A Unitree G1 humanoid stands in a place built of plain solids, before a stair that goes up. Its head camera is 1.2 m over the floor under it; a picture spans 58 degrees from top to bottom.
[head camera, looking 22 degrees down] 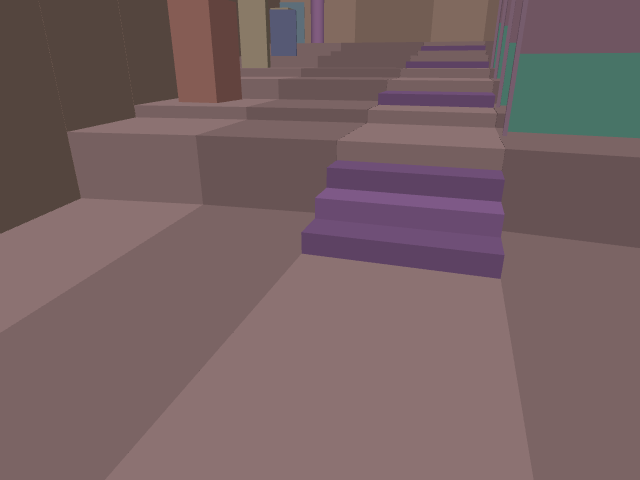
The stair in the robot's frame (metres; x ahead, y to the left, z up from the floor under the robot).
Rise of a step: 0.16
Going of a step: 0.29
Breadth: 1.28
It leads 17 degrees to the right of straight ahead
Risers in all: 4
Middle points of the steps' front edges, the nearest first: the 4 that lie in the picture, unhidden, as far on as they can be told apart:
2.53 -0.48 0.16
2.81 -0.57 0.32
3.09 -0.66 0.47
3.38 -0.75 0.63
